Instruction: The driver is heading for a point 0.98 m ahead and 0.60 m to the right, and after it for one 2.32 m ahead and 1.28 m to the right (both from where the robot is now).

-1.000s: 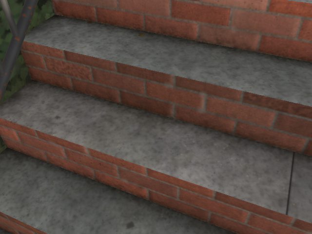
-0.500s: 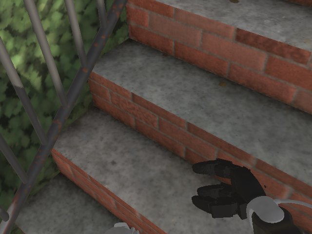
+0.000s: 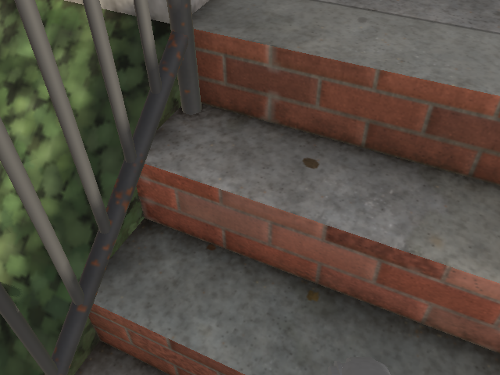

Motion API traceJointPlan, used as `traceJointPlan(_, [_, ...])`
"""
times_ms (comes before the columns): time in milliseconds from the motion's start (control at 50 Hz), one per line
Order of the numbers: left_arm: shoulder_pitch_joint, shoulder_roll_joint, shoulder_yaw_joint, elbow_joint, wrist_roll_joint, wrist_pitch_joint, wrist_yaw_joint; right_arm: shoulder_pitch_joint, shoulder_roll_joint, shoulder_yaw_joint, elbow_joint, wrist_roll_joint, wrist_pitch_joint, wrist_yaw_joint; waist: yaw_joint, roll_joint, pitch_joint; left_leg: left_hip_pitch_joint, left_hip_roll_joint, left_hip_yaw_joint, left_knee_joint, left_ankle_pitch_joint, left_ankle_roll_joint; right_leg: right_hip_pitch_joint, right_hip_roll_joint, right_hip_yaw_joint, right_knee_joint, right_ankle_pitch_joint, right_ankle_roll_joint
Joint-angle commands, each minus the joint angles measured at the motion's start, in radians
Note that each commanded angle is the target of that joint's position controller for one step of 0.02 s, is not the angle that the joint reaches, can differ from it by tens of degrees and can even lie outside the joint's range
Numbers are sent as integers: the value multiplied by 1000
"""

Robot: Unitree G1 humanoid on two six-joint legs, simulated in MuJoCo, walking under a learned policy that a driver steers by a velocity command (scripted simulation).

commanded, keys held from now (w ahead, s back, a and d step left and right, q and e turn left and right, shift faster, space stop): w+e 1.00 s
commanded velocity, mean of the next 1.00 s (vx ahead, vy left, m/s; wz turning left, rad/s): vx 0.50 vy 0.00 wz -0.56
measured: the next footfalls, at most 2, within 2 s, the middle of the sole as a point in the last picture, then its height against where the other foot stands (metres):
right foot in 0.04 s outside the picture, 0.20 m higher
left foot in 0.56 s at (223, 318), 0.19 m higher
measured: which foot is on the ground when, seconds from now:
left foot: down 0.00-0.14, up 0.16-0.54, down 0.56-1.00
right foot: up 0.00-0.02, down 0.04-0.62, up 0.64-1.00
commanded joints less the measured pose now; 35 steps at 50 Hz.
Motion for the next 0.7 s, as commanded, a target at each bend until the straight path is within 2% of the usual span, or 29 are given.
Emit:
traceJointPlan(20, [-145, 53, 14, -138, -6, 39, -20, 20, -266, -33, -31, 57, -27, 27, 77, 179, -1, -72, 290, -42, -142, 1447, 255, 351, 70, -223, -302, -219, 85])
traceJointPlan(60, [-63, 70, 24, -145, 0, 29, -22, 14, -318, -65, -29, 54, -46, 26, 89, 180, -18, 178, 335, -50, 1, 1712, 280, 373, 177, -226, -552, -370, 118])
traceJointPlan(80, [-73, 114, 31, -142, -17, 12, -11, 72, -305, -63, -6, 32, -51, 31, 56, 137, -48, 246, 298, -44, 99, 1866, 233, 381, 200, -188, -597, -414, 82])
traceJointPlan(100, [29, 99, 29, -110, -12, 3, 0, 71, -308, -71, 11, -1, -40, 36, 70, 170, -85, 243, 300, -51, 145, 1874, 232, 469, 193, -134, -665, -282, 61])
traceJointPlan(120, [169, 128, 45, -63, -11, -3, 8, 40, -300, -81, 14, 6, -24, 39, 113, 141, -111, 112, 285, -75, 234, 1849, 253, 645, 207, -61, -756, -244, 50])
traceJointPlan(140, [292, 170, 56, -3, -20, -10, 14, 44, -276, -76, 17, 4, -23, 45, 152, 54, -107, -159, 233, -101, 378, 1724, 252, 860, 197, 82, -810, -246, 21])
traceJointPlan(160, [477, 203, 68, 72, 16, -14, 22, -58, -227, -75, 3, -6, -7, 47, 226, -91, -82, -479, 115, -129, 652, 970, 214, 1059, 131, 290, -1029, -229, -30])
traceJointPlan(180, [533, 227, 74, 79, 60, -8, 29, -108, -191, -74, -17, 35, 18, 63, 211, -216, -51, -662, -10, -253, 1112, 455, 160, 1003, -11, 601, -1230, -232, -142])
traceJointPlan(200, [584, 156, 61, 141, 60, -9, 31, -180, -128, -52, -50, 57, 22, 50, 221, -210, -33, -837, -74, -426, 1419, 421, 182, 1031, -27, 696, -1275, -397, -146])
traceJointPlan(220, [576, 110, 44, 190, 71, -22, 24, -252, -83, -43, -92, 55, 14, 28, 176, -224, 9, -1003, -113, -504, 1535, 384, 202, 1062, -32, 691, -1310, -414, -114])
traceJointPlan(260, [455, 59, 28, 203, 58, -55, 18, -358, -117, -38, -168, 44, -5, -12, 87, -78, 29, -1185, -116, -506, 1622, 254, 202, 1103, -32, 612, -1305, -165, -84])
traceJointPlan(300, [281, -6, 2, 208, 35, -69, 26, -317, -114, -22, -166, 41, 1, -32, -9, -70, 55, -1249, -76, -459, 1749, 87, 191, 987, -13, 512, -1345, -159, -57])
traceJointPlan(360, [138, 48, 10, 133, 53, -114, 5, -455, -177, -35, -259, 69, 20, -81, -50, 26, 49, -891, 23, -312, 1395, 132, 132, 638, 33, 316, -1481, -15, 0])
traceJointPlan(380, [162, 94, 16, 117, 62, -118, 14, -470, -143, -21, -285, 80, 26, -79, -48, -119, 37, -779, 3, -250, 1570, 28, 98, 534, 25, 336, -1508, 75, -23])
traceJointPlan(420, [474, 57, 11, 257, 70, -121, 44, -544, -132, -6, -312, 74, 24, -94, 64, -151, 83, -1219, -16, -364, 1829, -206, 70, 949, -110, 525, -1439, 142, -61])
traceJointPlan(440, [621, 51, 13, 320, 93, -120, 52, -641, -128, 8, -356, 67, 15, -99, 121, -127, 117, -1532, -22, -421, 1850, -353, 97, 1260, -169, 592, -1416, 126, -67])
traceJointPlan(460, [748, 54, 12, 360, 105, -125, 51, -795, -121, 17, -425, 44, 3, -98, 181, -72, 143, -1694, -1, -375, 1702, -350, 103, 1452, -154, 587, -1383, 82, -38])
traceJointPlan(480, [892, 48, 22, 404, 99, -122, 62, -1004, -128, 23, -520, 43, -4, -97, 258, -85, 114, -1773, -6, -333, 1581, -519, 128, 1549, -136, 601, -1362, 175, -21])
traceJointPlan(500, [882, 31, 17, 410, 104, -118, 59, -1048, -71, 36, -559, 53, -1, -106, 232, -121, 94, -1672, 24, -314, 1388, -458, 129, 1488, -140, 606, -1422, 186, -3])
traceJointPlan(520, [569, 52, 33, 262, 60, -99, 21, -1023, -33, 49, -566, 44, 22, -91, 121, -54, 100, -1040, 30, -156, 981, -324, 109, 924, -74, 467, -1696, 90, -39])
traceJointPlan(540, [573, 120, 47, 285, 71, -99, -23, -1052, 99, 86, -609, 90, 50, -78, 80, -200, 113, -510, 14, -176, 1008, -153, 31, 448, -167, 573, -1897, 273, -92])
traceJointPlan(560, [434, 225, 69, 197, 29, -126, -34, -846, 28, 41, -571, 152, 47, -47, -56, -291, 90, -292, -79, -126, 1192, -37, -1, 437, -177, 488, -1812, 877, -77])
traceJointPlan(580, [313, 304, 100, 147, -10, -147, -55, -602, -163, -33, -494, 155, 45, -38, -193, -225, -71, -194, -152, -149, 1025, 26, 26, 674, -124, 355, -1580, 1459, 0])
traceJointPlan(600, [340, 182, 81, 132, 5, -189, -65, -356, -233, -74, -420, 121, 51, -59, -220, -12, -279, 83, -38, -410, 808, 188, 148, 602, -46, 360, -1259, 1280, 65])
traceJointPlan(620, [450, 48, 55, 137, 29, -189, -59, -116, -295, -98, -330, 67, 63, -69, -204, 177, -424, 293, 181, -828, 483, 82, 277, 494, 77, 339, -943, 704, 69])
traceJointPlan(640, [451, 35, 68, 225, 34, -153, -78, 31, -326, -104, -261, 30, 86, -61, -226, 287, -307, 97, 301, -1239, 157, -412, 313, 412, 152, 354, -387, 123, 87])
traceJointPlan(660, [399, 61, 82, 229, 12, -128, -79, 19, -349, -109, -213, 48, 62, -74, -195, 219, -63, -110, 277, -1256, 45, -851, 229, 258, 111, 359, -74, 205, 81])
traceJointPlan(680, [403, 44, 80, 251, 5, -121, -66, -116, -312, -104, -206, 94, 49, -80, -95, 240, 55, -299, 280, -1108, 85, -791, 207, 226, 65, 307, 45, 268, 72])
traceJointPlan(700, [396, 35, 76, 252, 21, -113, -57, -230, -162, -70, -177, 95, 52, -64, -29, 64, 31, -364, 279, -971, 113, -622, 203, 242, 65, 302, 155, 308, 28])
